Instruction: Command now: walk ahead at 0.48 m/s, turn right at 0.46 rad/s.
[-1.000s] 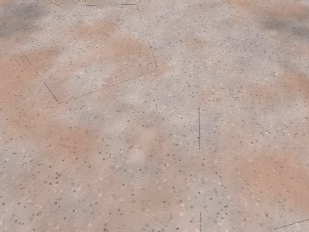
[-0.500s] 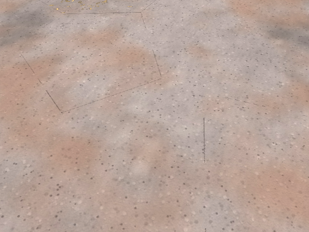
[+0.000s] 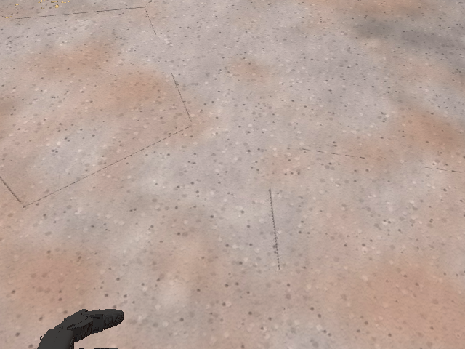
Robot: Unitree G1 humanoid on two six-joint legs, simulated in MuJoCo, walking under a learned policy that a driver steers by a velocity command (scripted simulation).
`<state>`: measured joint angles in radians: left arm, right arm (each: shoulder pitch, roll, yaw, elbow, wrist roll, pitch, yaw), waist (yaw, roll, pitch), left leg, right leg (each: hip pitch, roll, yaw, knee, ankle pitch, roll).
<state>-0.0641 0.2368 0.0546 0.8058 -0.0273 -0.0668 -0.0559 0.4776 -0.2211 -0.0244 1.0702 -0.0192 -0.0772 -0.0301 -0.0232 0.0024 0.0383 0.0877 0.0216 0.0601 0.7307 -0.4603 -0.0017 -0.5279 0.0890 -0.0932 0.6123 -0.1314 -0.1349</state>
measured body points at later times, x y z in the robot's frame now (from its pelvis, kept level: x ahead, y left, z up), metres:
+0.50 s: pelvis +0.27 +0.03 +0.02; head +0.30 +0.03 +0.47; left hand +0.37 +0.30 -0.11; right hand +0.42 -0.26 -0.05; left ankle +0.40 +0.12 -0.71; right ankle +0.13 -0.05 -0.68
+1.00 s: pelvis +0.38 -0.02 +0.02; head +0.41 -0.07 +0.47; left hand +0.70 +0.08 -0.05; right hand +0.33 -0.34 -0.10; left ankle +0.41 +0.13 -0.65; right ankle +0.38 -0.14 -0.71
